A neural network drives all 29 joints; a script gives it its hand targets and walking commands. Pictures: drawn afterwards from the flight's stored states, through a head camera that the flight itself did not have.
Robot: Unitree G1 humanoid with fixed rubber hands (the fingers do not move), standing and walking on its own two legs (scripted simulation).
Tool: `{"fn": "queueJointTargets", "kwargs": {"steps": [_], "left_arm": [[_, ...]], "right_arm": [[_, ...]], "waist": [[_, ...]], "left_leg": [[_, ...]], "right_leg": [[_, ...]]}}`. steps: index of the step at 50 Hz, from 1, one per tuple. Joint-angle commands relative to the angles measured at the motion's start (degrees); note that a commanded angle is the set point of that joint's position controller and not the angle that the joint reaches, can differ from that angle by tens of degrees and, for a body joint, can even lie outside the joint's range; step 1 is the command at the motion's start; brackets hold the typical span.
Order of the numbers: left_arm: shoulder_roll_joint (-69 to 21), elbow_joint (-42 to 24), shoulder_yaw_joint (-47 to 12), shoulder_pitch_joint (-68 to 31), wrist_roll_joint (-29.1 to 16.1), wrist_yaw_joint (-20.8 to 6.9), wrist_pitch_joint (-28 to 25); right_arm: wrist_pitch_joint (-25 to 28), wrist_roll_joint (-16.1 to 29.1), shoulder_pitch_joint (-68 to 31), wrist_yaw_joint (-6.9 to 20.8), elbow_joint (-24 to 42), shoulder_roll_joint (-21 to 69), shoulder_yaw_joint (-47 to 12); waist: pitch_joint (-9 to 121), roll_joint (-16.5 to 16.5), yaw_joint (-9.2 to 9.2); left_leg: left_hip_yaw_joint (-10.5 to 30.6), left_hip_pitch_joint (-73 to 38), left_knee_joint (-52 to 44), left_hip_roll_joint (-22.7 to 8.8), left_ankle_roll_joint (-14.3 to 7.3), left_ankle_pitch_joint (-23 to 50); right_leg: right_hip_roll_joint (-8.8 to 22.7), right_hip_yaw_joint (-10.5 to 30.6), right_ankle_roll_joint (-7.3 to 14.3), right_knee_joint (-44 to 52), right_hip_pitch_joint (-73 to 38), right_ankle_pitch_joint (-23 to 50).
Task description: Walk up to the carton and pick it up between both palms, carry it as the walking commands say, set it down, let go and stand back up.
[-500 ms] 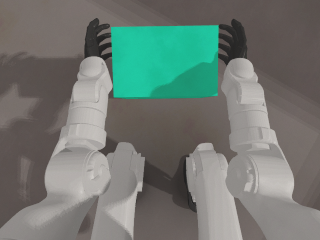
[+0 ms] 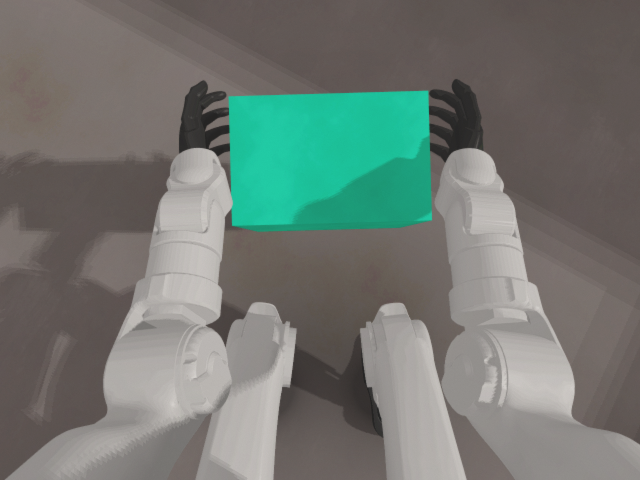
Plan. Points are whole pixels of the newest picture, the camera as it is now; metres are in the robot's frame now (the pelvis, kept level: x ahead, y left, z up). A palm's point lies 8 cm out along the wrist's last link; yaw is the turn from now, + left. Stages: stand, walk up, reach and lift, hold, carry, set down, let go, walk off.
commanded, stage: reach and lift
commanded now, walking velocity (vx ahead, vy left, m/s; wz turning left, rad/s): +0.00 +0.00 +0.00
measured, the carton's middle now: (328, 173) +0.49 +0.00 -0.16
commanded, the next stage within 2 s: none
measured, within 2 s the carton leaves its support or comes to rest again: neither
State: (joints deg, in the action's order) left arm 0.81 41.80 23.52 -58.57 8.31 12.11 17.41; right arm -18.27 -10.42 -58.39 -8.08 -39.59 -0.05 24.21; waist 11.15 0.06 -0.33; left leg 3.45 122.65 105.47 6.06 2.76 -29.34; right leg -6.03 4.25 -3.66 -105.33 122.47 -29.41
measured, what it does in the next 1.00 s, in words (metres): rises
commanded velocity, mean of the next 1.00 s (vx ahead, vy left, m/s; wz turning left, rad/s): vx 0.00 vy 0.00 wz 0.00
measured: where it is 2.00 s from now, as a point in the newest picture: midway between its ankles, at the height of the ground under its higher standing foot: (323, 402)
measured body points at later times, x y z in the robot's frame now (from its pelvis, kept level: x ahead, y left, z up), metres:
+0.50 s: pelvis +0.01 +0.00 +0.06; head +0.24 +0.00 +0.45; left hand +0.48 +0.16 -0.01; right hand +0.49 -0.15 +0.00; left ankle +0.11 +0.12 -0.43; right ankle +0.11 -0.13 -0.43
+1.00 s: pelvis +0.03 +0.00 +0.13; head +0.22 +0.01 +0.54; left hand +0.47 +0.16 +0.07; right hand +0.47 -0.15 +0.07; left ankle +0.11 +0.12 -0.43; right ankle +0.11 -0.13 -0.43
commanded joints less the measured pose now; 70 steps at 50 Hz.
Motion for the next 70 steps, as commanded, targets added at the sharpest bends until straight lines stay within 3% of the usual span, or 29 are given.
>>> {"fn": "queueJointTargets", "kwargs": {"steps": [1, 19, 51, 70], "left_arm": [[-56.80, -0.24, -29.07, -35.50, -7.63, -23.04, -0.62], [-58.70, 1.50, -27.90, -31.11, -6.37, -23.92, -0.16], [-61.96, 0.36, -31.15, -17.40, -5.68, -23.28, -2.11], [-63.06, -3.03, -32.96, -5.94, -3.37, -24.02, -2.19]], "right_arm": [[0.44, 8.33, -33.44, 20.25, -1.81, 55.86, -29.56], [0.36, 6.91, -29.06, 20.14, -3.47, 58.48, -28.75], [2.42, 5.73, -14.95, 20.49, -1.86, 60.47, -31.16], [2.75, 4.63, -4.07, 21.47, 0.85, 60.86, -33.25]], "waist": [[58.30, 0.86, -0.14], [53.74, 0.08, 0.06], [46.35, 0.83, -0.15], [40.58, 0.09, 0.27]], "left_leg": [[-8.01, -35.93, -11.03, 3.45, -1.00, 13.09], [-7.63, -40.53, -18.14, 3.51, -1.37, 9.95], [-4.06, -58.69, -33.85, 2.85, -1.39, 14.15], [-1.88, -72.55, -46.42, 1.65, -1.77, 21.01]], "right_leg": [[-3.70, -8.83, 2.39, 10.74, -32.28, 11.79], [-3.57, -7.78, 2.34, 18.82, -40.65, 9.55], [-2.90, -5.03, 2.80, 33.66, -55.85, 13.01], [-1.96, -3.00, 3.11, 45.59, -68.05, 19.92]]}}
